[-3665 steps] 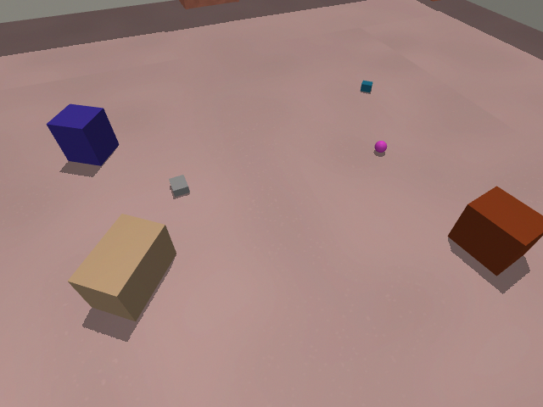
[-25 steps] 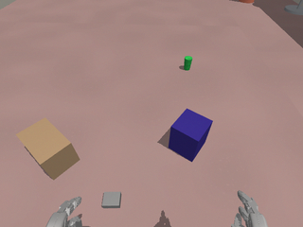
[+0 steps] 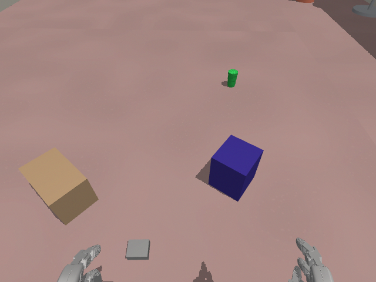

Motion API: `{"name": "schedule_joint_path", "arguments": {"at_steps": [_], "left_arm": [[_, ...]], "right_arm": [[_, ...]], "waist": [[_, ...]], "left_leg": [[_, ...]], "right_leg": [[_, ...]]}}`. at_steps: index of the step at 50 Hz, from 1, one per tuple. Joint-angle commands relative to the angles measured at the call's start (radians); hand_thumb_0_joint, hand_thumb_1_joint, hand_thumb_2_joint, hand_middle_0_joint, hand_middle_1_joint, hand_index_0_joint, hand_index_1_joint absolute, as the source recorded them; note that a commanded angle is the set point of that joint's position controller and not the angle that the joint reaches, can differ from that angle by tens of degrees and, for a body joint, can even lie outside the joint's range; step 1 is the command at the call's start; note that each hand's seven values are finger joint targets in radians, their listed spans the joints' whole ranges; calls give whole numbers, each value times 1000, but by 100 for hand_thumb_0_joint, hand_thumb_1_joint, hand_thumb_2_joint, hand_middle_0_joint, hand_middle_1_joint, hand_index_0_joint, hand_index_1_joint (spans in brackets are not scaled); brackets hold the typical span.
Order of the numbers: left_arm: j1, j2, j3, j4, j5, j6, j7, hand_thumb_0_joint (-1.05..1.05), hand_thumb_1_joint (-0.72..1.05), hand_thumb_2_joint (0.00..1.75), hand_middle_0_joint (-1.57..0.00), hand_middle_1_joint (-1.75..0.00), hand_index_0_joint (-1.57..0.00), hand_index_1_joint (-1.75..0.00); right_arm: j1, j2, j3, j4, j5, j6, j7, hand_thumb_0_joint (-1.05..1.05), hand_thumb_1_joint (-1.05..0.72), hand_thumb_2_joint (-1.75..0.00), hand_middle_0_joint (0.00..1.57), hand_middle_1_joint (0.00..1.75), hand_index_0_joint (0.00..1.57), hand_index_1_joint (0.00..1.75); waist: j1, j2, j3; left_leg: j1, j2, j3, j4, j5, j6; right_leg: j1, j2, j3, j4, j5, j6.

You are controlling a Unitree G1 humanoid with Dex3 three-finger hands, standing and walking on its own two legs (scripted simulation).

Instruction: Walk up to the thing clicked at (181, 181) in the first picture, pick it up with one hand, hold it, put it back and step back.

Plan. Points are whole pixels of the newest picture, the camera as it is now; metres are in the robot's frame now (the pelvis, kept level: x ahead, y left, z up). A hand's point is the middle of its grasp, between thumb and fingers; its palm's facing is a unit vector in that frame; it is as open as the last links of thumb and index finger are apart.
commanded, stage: home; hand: left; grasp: from above
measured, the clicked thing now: (138, 249) +0.45 +0.25 -0.69
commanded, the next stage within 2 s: stand in 0.36 s
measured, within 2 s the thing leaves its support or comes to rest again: neither
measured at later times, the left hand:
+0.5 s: hand out of the picture +0.16 +0.18 -0.05, palm faces +0.02 -0.97 -0.26, open 7.4 cm
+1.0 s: hand out of the picture +0.05 +0.24 -0.10, palm faces +0.04 -0.94 -0.33, open 7.4 cm
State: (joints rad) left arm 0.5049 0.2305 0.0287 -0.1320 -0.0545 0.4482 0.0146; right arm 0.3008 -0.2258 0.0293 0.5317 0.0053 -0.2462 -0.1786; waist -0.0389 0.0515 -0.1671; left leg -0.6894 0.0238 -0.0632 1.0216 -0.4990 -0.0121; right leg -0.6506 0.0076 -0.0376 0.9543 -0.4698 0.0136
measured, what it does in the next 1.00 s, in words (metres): rises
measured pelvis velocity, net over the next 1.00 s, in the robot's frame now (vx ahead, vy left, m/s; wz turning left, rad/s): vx -0.01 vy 0.01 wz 0.00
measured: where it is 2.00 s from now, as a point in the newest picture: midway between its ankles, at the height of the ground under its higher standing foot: outside the picture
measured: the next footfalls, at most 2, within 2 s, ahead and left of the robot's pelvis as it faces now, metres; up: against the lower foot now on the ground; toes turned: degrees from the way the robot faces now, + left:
none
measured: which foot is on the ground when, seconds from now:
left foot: down 0.00-1.00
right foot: down 0.00-1.00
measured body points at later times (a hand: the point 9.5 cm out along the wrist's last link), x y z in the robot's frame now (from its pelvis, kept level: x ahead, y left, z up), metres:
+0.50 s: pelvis -0.01 +0.00 +0.00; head +0.01 +0.00 +0.45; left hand +0.16 +0.23 -0.03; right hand +0.16 -0.25 -0.07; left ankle +0.01 +0.12 -0.68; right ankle +0.00 -0.13 -0.68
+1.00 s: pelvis -0.01 +0.01 +0.05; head -0.01 +0.01 +0.50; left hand +0.05 +0.29 -0.08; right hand +0.07 -0.27 -0.08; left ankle +0.01 +0.12 -0.68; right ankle +0.00 -0.13 -0.68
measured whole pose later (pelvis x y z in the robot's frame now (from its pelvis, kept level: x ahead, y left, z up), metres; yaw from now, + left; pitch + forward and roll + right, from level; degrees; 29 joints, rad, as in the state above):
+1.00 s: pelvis -0.01 +0.01 +0.05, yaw +0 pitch -4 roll +0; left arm 0.22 0.28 0.04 0.98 0.04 0.02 0.03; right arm 0.19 -0.28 -0.04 1.01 -0.04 0.00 -0.02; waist 0.02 0.01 0.05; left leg -0.22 -0.01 -0.02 0.56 -0.28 0.01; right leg -0.21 -0.04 0.00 0.54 -0.28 0.03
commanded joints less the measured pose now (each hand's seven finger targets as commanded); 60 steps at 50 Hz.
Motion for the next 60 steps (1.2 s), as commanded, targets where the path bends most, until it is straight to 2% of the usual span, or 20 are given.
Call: {"name": "schedule_joint_path", "arguments": {"at_steps": [1, 4, 5, 10, 14, 15, 16, 18, 22, 23, 24, 25, 26, 28, 30, 33, 37, 45, 49, 60], "left_arm": [[-28, 111, 68, -192, 5, -47, 12, 0, 90, 90, -20, -30, -20, -30], [-24, 89, 50, -193, -1, -48, 7, 0, 90, 90, -20, -30, -20, -30], [-21, 114, 73, -214, 0, -49, 11, 0, 90, 90, -20, -30, -20, -30], [-36, 102, 53, -199, 3, -49, 11, 0, 90, 90, -20, -30, -20, -30], [-24, 116, 69, -213, 0, -47, 15, 0, 90, 90, -20, -30, -20, -30], [-11, 90, 48, -197, 0, -43, 12, 0, 90, 90, -20, -30, -20, -30], [-21, 120, 73, -218, 0, -47, 15, 0, 90, 90, -20, -30, -20, -30], [-20, 106, 54, -208, 1, -47, 13, 0, 90, 90, -20, -30, -20, -30], [-29, 120, 71, -210, 0, -46, 14, 0, 90, 90, -20, -30, -20, -30], [-329, 193, 61, 141, 119, -258, 49, 0, 90, 90, -20, -30, -20, -30], [-232, 209, 80, 326, 120, -325, 43, 0, 90, 90, -20, -30, -20, -30], [-218, 225, 79, 377, 128, -359, 38, 0, 90, 90, -20, -30, -20, -30], [-250, 216, 68, 401, 125, -377, 30, 0, 90, 90, -20, -30, -20, -30], [-272, 219, 58, 485, 117, -405, 23, 0, 90, 90, -20, -30, -20, -30], [-279, 213, 66, 562, 109, -413, 20, 0, 90, 90, -20, -30, -20, -30], [-317, 210, 61, 685, 107, -429, 27, 0, 90, 90, -20, -30, -20, -30], [-324, 198, 61, 801, 99, -449, 28, 0, 90, 90, -20, -30, -20, -30], [-327, 221, 53, 993, 87, -460, 32, 0, 90, 90, -20, -30, -20, -30], [-341, 220, 48, 1062, 84, -457, 31, 0, 90, 90, -20, -30, -20, -30], [-360, 250, 41, 1174, 89, -465, 26, 0, 90, 90, -20, -30, -20, -30]], "right_arm": [[-81, -118, -52, -163, 1, -57, -19, 0, -90, -90, 20, 30, 20, 30], [-70, -114, -48, -155, 3, -56, -15, 0, -90, -90, 20, 30, 20, 30], [-71, -122, -53, -163, 3, -55, -15, 0, -90, -90, 20, 30, 20, 30], [-77, -113, -47, -161, 3, -52, -17, 0, -90, -90, 20, 30, 20, 30], [-79, -122, -52, -168, 6, -50, -16, 0, -90, -90, 20, 30, 20, 30], [-72, -110, -46, -161, 4, -50, -16, 0, -90, -90, 20, 30, 20, 30], [-78, -124, -55, -173, 4, -52, -16, 0, -90, -90, 20, 30, 20, 30], [-71, -122, -53, -170, 5, -49, -16, 0, -90, -90, 20, 30, 20, 30], [-74, -120, -52, -171, 6, -50, -20, 0, -90, -90, 20, 30, 20, 30], [-136, -225, -94, 89, -120, 64, 40, 0, -90, -90, 20, 30, 20, 30], [-153, -236, -110, 103, -122, 106, 72, 0, -90, -90, 20, 30, 20, 30], [-139, -234, -110, 93, -120, 126, 92, 0, -90, -90, 20, 30, 20, 30], [-118, -232, -103, 88, -128, 139, 106, 0, -90, -90, 20, 30, 20, 30], [-125, -202, -97, 132, -78, 146, 140, 0, -90, -90, 20, 30, 20, 30], [-147, -211, -108, 156, -60, 154, 152, 0, -90, -90, 20, 30, 20, 30], [-160, -207, -115, 214, -55, 173, 162, 0, -90, -90, 20, 30, 20, 30], [-165, -220, -117, 267, -61, 186, 157, 0, -90, -90, 20, 30, 20, 30], [-151, -238, -111, 384, -45, 210, 143, 0, -90, -90, 20, 30, 20, 30], [-158, -245, -105, 426, -42, 219, 142, 0, -90, -90, 20, 30, 20, 30], [-176, -249, -103, 496, -34, 231, 150, 0, -90, -90, 20, 30, 20, 30]], "waist": [[-1, -13, -44], [-3, -7, -65], [0, 5, -86], [-3, -5, -46], [4, -6, -58], [-1, -5, -62], [2, -7, -96], [-9, -5, -87], [-5, -22, -71], [61, -68, 169], [68, -113, 95], [50, -148, 67], [29, -79, 84], [56, -32, 43], [69, -90, 36], [68, -76, 71], [71, -13, 79], [55, -34, 142], [54, -15, 197], [47, -54, 244]], "left_leg": [[69, -25, 18, -173, 186, 25], [77, -26, 17, -172, 199, 27], [92, -22, 13, -173, 231, 23], [67, -26, 17, -173, 176, 27], [65, -27, 18, -175, 169, 28], [71, -25, 14, -173, 183, 26], [80, -25, 12, -170, 201, 27], [85, -25, 16, -166, 219, 27], [66, -29, 20, -161, 180, 32], [106, 13, -26, -251, 334, 65], [167, 3, 6, -247, 337, 80], [207, -5, 11, -245, 332, 80], [207, -6, -11, -273, 309, 75], [269, 0, -25, -323, 285, 82], [319, -1, -16, -324, 325, 72], [332, 2, -31, -376, 268, 69], [389, 41, -77, -456, 346, 76], [477, 46, -71, -566, 391, 58], [449, 63, -96, -669, 271, 55], [492, 53, -76, -724, 203, 37]], "right_leg": [[35, 16, -22, -166, 158, -12], [46, 17, -20, -160, 172, -14], [54, 18, -24, -149, 196, -17], [32, 16, -19, -165, 154, -13], [44, 14, -20, -165, 143, -16], [41, 16, -23, -160, 156, -15], [57, 17, -25, -154, 173, -15], [47, 18, -23, -152, 190, -15], [46, 13, -18, -169, 158, -11], [195, -62, 65, -194, 163, -58], [227, -81, 130, -244, 159, -86], [221, -95, 161, -260, 160, -105], [199, -74, 152, -259, 156, -96], [292, -86, 119, -244, 202, -70], [283, -93, 128, -272, 246, -65], [304, -102, 127, -335, 191, -54], [359, -82, 85, -335, 278, -37], [438, -101, 102, -483, 346, -42], [484, -94, 91, -528, 280, -29], [487, -105, 106, -646, 204, -17]]}}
